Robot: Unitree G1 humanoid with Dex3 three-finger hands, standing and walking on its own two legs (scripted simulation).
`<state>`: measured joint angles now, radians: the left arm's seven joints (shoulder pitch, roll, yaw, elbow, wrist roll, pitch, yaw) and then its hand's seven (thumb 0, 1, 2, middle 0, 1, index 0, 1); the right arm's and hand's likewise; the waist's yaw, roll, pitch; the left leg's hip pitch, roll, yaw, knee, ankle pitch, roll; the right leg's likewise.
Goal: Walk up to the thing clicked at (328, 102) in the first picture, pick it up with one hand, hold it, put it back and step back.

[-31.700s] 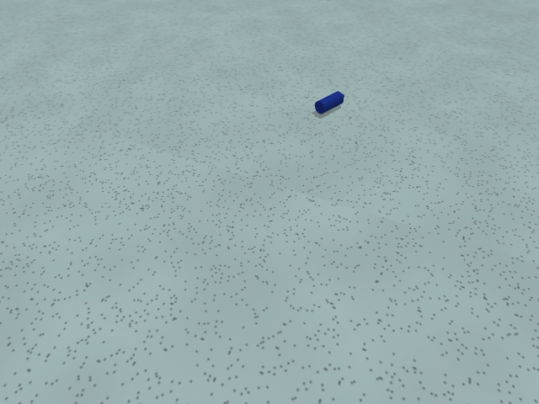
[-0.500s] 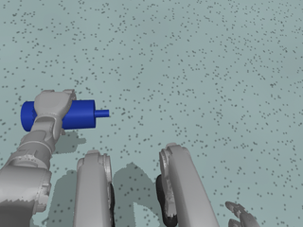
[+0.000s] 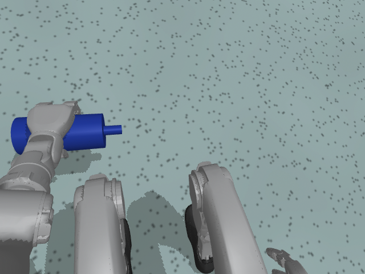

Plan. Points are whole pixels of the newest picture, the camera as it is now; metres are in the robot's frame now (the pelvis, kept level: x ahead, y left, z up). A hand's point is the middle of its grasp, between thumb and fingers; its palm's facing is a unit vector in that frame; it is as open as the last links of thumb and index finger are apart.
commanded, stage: crouch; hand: left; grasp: from above
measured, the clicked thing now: (73, 132) +0.44 +0.22 -0.19
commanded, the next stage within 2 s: lower in 0.16 s
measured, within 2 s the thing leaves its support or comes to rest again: neither
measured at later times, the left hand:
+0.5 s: hand (65, 138) +0.44 +0.25 -0.21, palm faces -0.47 -0.04 -0.88, open 11.6 cm
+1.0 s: hand (72, 139) +0.45 +0.24 -0.26, palm faces -0.46 -0.07 -0.89, open 11.7 cm
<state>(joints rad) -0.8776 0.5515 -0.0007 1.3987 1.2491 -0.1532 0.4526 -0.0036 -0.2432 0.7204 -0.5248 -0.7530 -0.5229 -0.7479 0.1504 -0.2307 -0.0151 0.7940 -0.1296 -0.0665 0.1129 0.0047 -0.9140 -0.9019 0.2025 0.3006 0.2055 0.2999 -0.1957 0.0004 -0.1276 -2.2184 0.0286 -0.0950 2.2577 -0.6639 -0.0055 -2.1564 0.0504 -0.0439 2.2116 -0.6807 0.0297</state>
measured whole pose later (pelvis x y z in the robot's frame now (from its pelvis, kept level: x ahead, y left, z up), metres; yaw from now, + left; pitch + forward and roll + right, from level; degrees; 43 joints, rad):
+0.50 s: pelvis +0.00 +0.00 -0.04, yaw -1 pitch +33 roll -6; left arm -0.92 0.61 0.01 1.49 1.26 -0.20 0.46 0.00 -0.26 0.75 -0.52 -0.77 -0.52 -0.76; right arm 0.14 -0.26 0.03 0.79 -0.15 -0.08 0.13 0.00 -0.91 -0.90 0.20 0.30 0.21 0.30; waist -0.22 -0.02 -0.07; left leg -2.30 0.02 -0.13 2.38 -0.66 -0.02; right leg -2.24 0.06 -0.07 2.32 -0.67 0.02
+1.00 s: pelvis +0.00 +0.00 -0.06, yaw -3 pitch +31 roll -8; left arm -0.93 0.70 0.09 1.59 1.28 -0.20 0.55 0.00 -0.27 0.81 -0.48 -0.83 -0.47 -0.82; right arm 0.13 -0.26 0.09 0.78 -0.21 -0.12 0.18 0.00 -0.90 -0.89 0.20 0.30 0.21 0.30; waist -0.28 -0.04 -0.01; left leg -2.36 0.02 -0.17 2.49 -0.68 -0.02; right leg -2.28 0.07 -0.10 2.40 -0.68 0.03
